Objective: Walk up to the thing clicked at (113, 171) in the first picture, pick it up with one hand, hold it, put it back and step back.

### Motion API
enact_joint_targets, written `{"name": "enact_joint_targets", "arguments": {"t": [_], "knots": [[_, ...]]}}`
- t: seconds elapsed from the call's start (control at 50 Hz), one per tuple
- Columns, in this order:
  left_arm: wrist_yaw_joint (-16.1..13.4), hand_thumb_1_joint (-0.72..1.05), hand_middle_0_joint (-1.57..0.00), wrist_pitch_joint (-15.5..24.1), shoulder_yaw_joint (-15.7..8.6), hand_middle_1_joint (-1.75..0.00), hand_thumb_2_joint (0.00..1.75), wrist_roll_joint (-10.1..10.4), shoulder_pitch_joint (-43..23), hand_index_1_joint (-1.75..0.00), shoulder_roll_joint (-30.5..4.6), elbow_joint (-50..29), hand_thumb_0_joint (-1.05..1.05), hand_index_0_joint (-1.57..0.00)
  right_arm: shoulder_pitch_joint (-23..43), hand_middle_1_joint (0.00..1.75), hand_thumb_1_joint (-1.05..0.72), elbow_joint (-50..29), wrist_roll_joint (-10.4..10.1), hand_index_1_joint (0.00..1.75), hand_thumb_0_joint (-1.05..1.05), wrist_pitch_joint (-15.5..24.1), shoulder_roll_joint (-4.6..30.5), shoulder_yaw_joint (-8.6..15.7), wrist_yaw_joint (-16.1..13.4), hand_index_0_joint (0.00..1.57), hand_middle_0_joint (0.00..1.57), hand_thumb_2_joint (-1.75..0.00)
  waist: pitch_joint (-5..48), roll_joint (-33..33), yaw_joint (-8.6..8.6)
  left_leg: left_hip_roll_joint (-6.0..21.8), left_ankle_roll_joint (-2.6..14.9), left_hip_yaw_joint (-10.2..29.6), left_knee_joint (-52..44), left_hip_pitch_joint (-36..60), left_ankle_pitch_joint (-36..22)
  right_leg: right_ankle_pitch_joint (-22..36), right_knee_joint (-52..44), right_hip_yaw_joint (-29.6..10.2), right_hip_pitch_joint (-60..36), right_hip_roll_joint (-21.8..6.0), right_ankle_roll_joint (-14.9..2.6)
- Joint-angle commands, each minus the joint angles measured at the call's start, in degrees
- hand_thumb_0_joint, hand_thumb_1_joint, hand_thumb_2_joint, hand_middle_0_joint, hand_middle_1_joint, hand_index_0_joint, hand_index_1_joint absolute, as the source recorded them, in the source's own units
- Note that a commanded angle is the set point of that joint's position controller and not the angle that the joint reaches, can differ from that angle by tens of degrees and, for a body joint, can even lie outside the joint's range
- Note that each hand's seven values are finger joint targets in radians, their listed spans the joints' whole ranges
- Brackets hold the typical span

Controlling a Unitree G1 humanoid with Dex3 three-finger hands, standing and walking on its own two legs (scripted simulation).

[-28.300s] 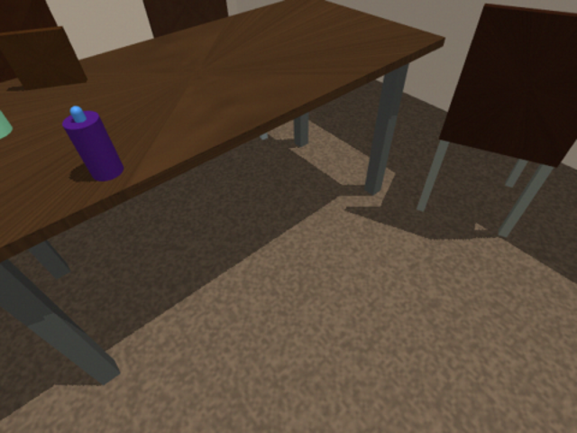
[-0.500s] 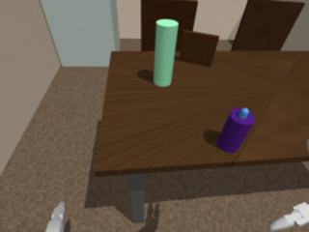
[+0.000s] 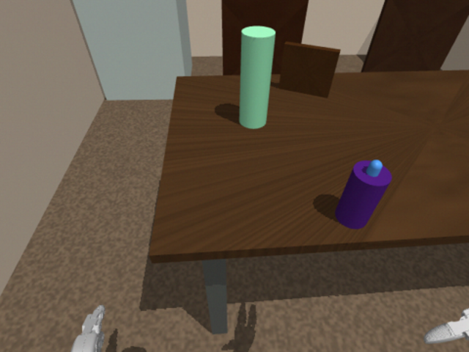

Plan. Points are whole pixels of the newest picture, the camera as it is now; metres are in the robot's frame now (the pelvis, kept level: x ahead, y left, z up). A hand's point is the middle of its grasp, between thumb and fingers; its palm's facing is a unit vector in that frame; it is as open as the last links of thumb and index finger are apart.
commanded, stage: home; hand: right
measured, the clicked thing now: (363, 191) +0.39 -0.25 +0.06
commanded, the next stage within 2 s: none
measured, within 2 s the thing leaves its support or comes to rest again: neither
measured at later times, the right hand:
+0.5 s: hand (340, 337) +0.18 -0.18 -0.10, palm faces +0.04 +0.98 -0.18, open 17.6 cm
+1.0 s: hand (337, 321) +0.21 -0.19 -0.12, palm faces -0.03 +0.96 -0.26, open 17.5 cm
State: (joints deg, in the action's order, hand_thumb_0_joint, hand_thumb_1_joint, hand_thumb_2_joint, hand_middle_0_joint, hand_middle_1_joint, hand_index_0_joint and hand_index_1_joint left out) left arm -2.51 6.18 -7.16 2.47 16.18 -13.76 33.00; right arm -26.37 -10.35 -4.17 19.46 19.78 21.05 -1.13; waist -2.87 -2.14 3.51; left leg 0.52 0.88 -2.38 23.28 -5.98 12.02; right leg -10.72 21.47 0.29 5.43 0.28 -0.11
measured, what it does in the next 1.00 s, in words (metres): stands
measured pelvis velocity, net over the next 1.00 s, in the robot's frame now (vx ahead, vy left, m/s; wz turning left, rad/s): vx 0.04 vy -0.01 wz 0.03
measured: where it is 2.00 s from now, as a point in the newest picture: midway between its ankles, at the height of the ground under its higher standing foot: outside the picture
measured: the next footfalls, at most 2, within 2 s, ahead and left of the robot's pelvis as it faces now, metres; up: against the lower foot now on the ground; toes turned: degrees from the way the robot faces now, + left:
none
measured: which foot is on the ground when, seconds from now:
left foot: down 0.00-1.00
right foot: down 0.00-1.00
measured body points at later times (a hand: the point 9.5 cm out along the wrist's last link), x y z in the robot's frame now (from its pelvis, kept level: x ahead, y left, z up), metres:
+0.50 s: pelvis +0.01 -0.01 +0.00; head +0.03 -0.02 +0.45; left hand +0.18 +0.21 -0.09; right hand +0.17 -0.23 -0.08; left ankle +0.01 +0.11 -0.74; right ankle +0.02 -0.12 -0.74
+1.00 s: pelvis +0.04 -0.01 +0.00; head +0.05 -0.01 +0.44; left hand +0.16 +0.24 -0.12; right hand +0.21 -0.24 -0.10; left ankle +0.01 +0.11 -0.74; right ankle +0.02 -0.12 -0.74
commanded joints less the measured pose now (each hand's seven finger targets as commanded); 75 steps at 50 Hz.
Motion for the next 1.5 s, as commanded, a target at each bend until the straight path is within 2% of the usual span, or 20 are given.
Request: {"name": "enact_joint_targets", "arguments": {"t": [0.0, 0.02, 0.08, 0.16, 0.22, 0.3, 0.32, 0.36, 0.44, 0.46, 0.48, 0.62, 0.72, 0.9, 0.92, 0.94, 1.02, 1.14, 1.44, 1.48], "knots": [[0.75, 0.26, -0.13, 2.95, 7.77, -0.19, 0.54, -0.07, -12.74, -0.19, 2.81, -7.79, 0.0, -0.14, 5.62, 0.05, 0.55, -8.1, 0.26, 0.05, 0.0, 2.01, 4.54, -3.29, 0.1, 0.05, 0.05, -0.06, -1.0, -1.77, 0.23, 0.0, 0.32, -0.44, -5.78, -2.83, 1.91, -0.62, -5.19, 1.44, 4.42, 0.36, -1.28], [0.46, 0.31, -0.14, 2.91, 6.71, -0.2, 0.57, -0.26, -12.09, -0.2, 1.55, -6.23, 0.0, -0.14, 5.18, 0.05, 0.55, -6.89, 0.46, 0.05, 0.0, 1.6, 3.88, -4.22, 0.07, 0.05, 0.05, -0.06, 0.13, -2.86, -0.31, -0.1, 0.38, -0.44, -5.23, -3.13, 1.2, -0.32, -5.02, 1.46, 4.14, 0.39, -1.09], [-0.7, 0.53, -0.16, 2.76, -1.08, -0.24, 0.69, -1.23, -7.62, -0.24, -7.93, -3.89, 0.0, -0.16, 1.11, 0.05, 0.56, -3.61, 0.75, 0.05, 0.0, 0.13, 5.85, -3.39, -0.24, 0.05, 0.05, -0.05, 3.66, -0.98, -2.27, -0.52, 0.25, -1.38, -4.4, -2.3, -1.08, 1.19, -4.64, 0.84, 1.82, -0.13, -1.01], [-1.19, 0.7, -0.18, 3.01, -3.11, -0.27, 0.8, -1.66, -8.41, -0.27, -8.55, -3.65, 0.0, -0.18, 1.29, 0.05, 0.58, 1.24, 1.68, 0.05, 0.0, -1.89, 4.25, -4.78, -0.53, 0.05, 0.05, -0.04, 6.33, 0.9, -2.82, -0.51, 0.01, -1.6, -3.93, -1.79, -4.62, 4.92, -3.04, 0.58, -0.23, -0.06, -1.18], [-1.24, 0.89, -0.2, 3.07, -0.52, -0.3, 0.91, -1.51, -10.53, -0.3, -5.72, -5.09, 0.0, -0.2, 4.4, 0.05, 0.58, 7.44, 2.28, 0.05, 0.0, -3.94, 1.73, -8.7, -0.85, 0.05, 0.05, -0.04, 5.07, 4.04, -3.35, -0.52, -0.22, -1.73, -4.33, -2.76, -3.13, 3.6, -3.03, 0.29, 0.15, -0.35, -1.35], [-1.19, 0.9, -0.2, 2.73, 7.68, -0.3, 0.91, -1.0, -13.87, -0.3, 2.26, -4.89, 0.0, -0.2, 8.73, 0.04, 0.6, 17.37, 2.95, 0.04, 0.0, -5.01, -3.9, -17.14, -0.44, 0.05, 0.05, -0.02, 3.59, 6.47, -3.4, -0.23, -0.34, -1.16, -3.93, -4.45, -2.97, 3.48, -2.15, 0.77, 2.44, -0.36, -1.56], [-1.0, 0.9, -0.2, 2.84, 8.77, -0.3, 0.9, -0.83, -15.51, -0.3, 3.0, -5.69, 0.0, -0.2, 10.48, 0.04, 0.61, 19.48, 3.09, 0.04, 0.0, -5.21, -5.23, -19.58, -0.29, 0.04, 0.04, -0.02, 3.43, 5.3, -3.48, -0.21, -0.12, -1.13, -3.5, -4.77, -2.09, 2.37, -2.37, 0.78, 3.47, -0.26, -1.39], [-1.13, 0.9, -0.2, 2.46, 8.5, -0.3, 0.9, -0.97, -14.36, -0.3, 2.06, -3.03, 0.0, -0.2, 14.07, 0.04, 0.59, 23.84, 3.34, 0.04, 0.0, -5.67, -5.32, -20.57, -0.57, 0.05, 0.05, -0.02, 4.19, 2.54, -3.66, -0.29, 0.16, -0.89, -2.33, -4.89, -3.35, 2.97, -1.91, 0.67, 4.42, -0.35, -1.07], [-1.55, 0.9, -0.2, 1.4, 4.63, -0.3, 0.9, -1.45, -9.98, -0.3, -4.49, -1.57, 0.0, -0.2, 13.19, 0.05, 0.55, 30.16, 3.56, 0.05, 0.0, -7.78, 0.83, -16.2, -1.47, 0.05, 0.05, -0.05, 9.19, -3.49, -3.99, -0.15, 0.36, -0.58, -0.68, -3.62, -7.56, 7.08, -0.71, 0.83, 2.53, -0.29, -0.22], [-1.27, 0.9, -0.2, 0.73, 4.64, -0.3, 0.9, -2.4, -6.66, -0.3, -7.44, 0.59, 0.0, -0.2, 14.51, 0.04, 0.58, 28.41, 3.4, 0.04, 0.0, -7.39, 4.26, -9.65, -3.51, 0.05, 0.05, -0.03, 8.79, -3.95, -1.26, -0.7, 0.73, -0.23, -0.77, -2.82, -6.54, 6.21, -0.14, 0.46, 3.55, -0.19, 0.08], [-1.13, 0.9, -0.2, 0.52, 5.65, -0.3, 0.9, -2.22, -8.16, -0.3, -5.82, -0.29, 0.0, -0.2, 13.61, 0.04, 0.58, 31.82, 3.82, 0.04, 0.0, -7.79, 0.69, -13.92, -3.38, 0.05, 0.05, -0.03, 7.17, -3.84, -2.7, -0.61, 0.61, 0.16, -0.98, -2.82, -6.46, 5.66, -0.07, 0.97, 4.44, -0.02, 0.01], [-1.28, 0.9, -0.2, -1.21, 5.83, -0.3, 0.9, -2.22, -8.14, -0.3, -4.94, -1.91, 0.0, -0.2, 19.65, 0.05, 0.57, 34.33, 3.18, 0.05, 0.0, -9.41, -3.61, -17.72, -4.03, 0.05, 0.05, -0.04, 9.68, -0.65, -3.39, -0.87, 0.35, 0.23, -0.06, -2.29, -10.2, 8.97, 1.39, 1.32, 3.6, -0.41, -0.38], [-1.31, 0.9, -0.2, -2.36, 5.26, -0.3, 0.9, -1.96, -6.65, -0.3, -5.32, -1.99, 0.0, -0.2, 17.66, 0.05, 0.56, 37.17, 3.09, 0.05, 0.0, -11.43, -6.06, -20.43, -4.42, 0.05, 0.05, -0.04, 10.84, 5.02, -3.46, -1.17, -0.06, -0.31, 0.69, -1.64, -15.79, 15.21, 2.38, 1.18, 2.2, -0.77, -0.81], [-1.41, 0.9, -0.2, -4.97, 5.07, -0.3, 0.9, -1.44, -6.93, -0.3, -5.77, -2.84, 0.0, -0.2, 17.38, 0.05, 0.57, 36.27, 3.0, 0.05, 0.0, -13.6, -2.58, -17.61, -4.95, 0.05, 0.05, -0.04, 9.92, 3.11, -2.65, -0.86, -0.17, 0.39, 0.32, -0.61, -16.82, 15.81, 2.04, 2.13, 2.48, -0.27, -0.89], [-0.16, 0.9, -0.2, -4.56, 2.14, -0.3, 0.9, -5.53, -4.36, -0.3, -14.89, 3.81, 0.0, -0.2, 13.96, 0.05, 0.55, 46.55, 7.52, 0.05, 0.0, -14.08, 11.21, -15.93, -3.06, 0.05, 0.05, -0.05, 10.16, -0.14, -3.67, 6.28, 1.1, 5.76, 4.6, 1.34, -28.52, 23.22, 5.42, -2.77, 4.04, -5.84, -1.24], [0.41, 0.9, -0.2, -4.51, 1.94, -0.3, 0.9, -5.59, -3.28, -0.3, -14.8, 4.24, 0.0, -0.2, 13.23, 0.04, 0.58, 47.31, 7.19, 0.04, 0.0, -14.52, 10.84, -15.46, -2.24, 0.05, 0.05, -0.03, 13.75, -0.83, -3.52, 6.8, 2.15, 5.67, 5.65, 3.15, -29.46, 24.42, 5.42, -2.62, 2.14, -6.06, -1.46], [1.88, 0.9, -0.2, -4.03, 2.84, -0.3, 0.9, -4.33, -5.23, -0.3, -14.28, 7.03, 0.0, -0.2, 16.58, 0.05, 0.55, 50.0, 6.07, 0.05, 0.0, -14.66, 8.13, -17.66, -0.33, 0.05, 0.05, -0.05, 10.23, 1.11, -4.01, 6.12, 1.59, 6.14, 1.89, -0.36, -21.13, 18.55, 2.8, -3.29, 1.46, -6.59, -1.03], [2.43, 0.9, -0.2, -4.27, 3.4, -0.3, 0.9, -4.3, -7.8, -0.3, -15.93, 12.95, 0.0, -0.2, 18.69, 0.05, 0.57, 57.03, 5.67, 0.05, 0.0, -15.28, 10.28, -18.86, 0.22, 0.05, 0.05, -0.04, 6.83, 2.6, -3.97, 6.5, 1.16, 7.08, -0.94, -1.28, -21.09, 16.78, 0.79, -3.55, -0.86, -6.97, -1.36], [2.87, 0.9, -0.2, -4.96, 4.89, -0.3, 0.9, -4.1, -8.39, -0.3, -19.79, 24.2, 0.0, -0.2, 20.61, 0.04, 0.59, 67.6, 5.44, 0.04, 0.0, -17.29, 15.0, -20.03, 0.53, 0.05, 0.05, -0.03, -1.2, 2.43, -4.31, 5.81, 1.2, 9.1, -8.84, -4.84, 5.4, -6.85, -8.12, -6.0, 3.25, -6.52, -1.76], [2.94, 0.9, -0.2, -4.89, 4.82, -0.3, 0.9, -3.94, -9.32, -0.3, -20.23, 24.88, 0.0, -0.2, 19.34, 0.05, 0.57, 68.28, 5.52, 0.05, 0.0, -17.26, 14.81, -20.25, 0.68, 0.05, 0.05, -0.04, -0.23, 2.44, -3.64, 6.23, 1.43, 9.53, -9.52, -4.71, 5.24, -5.42, -7.5, -5.89, 2.27, -6.48, -1.96]]}}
